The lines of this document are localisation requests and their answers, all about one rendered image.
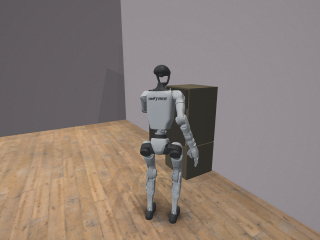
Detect left robot upper arm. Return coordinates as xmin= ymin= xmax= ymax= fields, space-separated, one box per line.
xmin=139 ymin=90 xmax=150 ymax=112

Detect robot right forearm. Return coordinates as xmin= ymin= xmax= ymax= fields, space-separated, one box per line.
xmin=180 ymin=115 xmax=196 ymax=148

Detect right robot hand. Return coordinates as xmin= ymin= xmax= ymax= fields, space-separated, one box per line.
xmin=187 ymin=146 xmax=199 ymax=167

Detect humanoid robot head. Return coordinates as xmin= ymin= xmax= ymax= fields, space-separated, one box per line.
xmin=151 ymin=65 xmax=171 ymax=91

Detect right robot upper arm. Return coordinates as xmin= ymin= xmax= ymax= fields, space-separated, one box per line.
xmin=172 ymin=90 xmax=186 ymax=125

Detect cupboard door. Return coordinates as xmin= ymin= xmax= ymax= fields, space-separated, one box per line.
xmin=148 ymin=90 xmax=187 ymax=146

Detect robot right thigh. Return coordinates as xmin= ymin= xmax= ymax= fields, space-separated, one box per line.
xmin=167 ymin=142 xmax=183 ymax=183

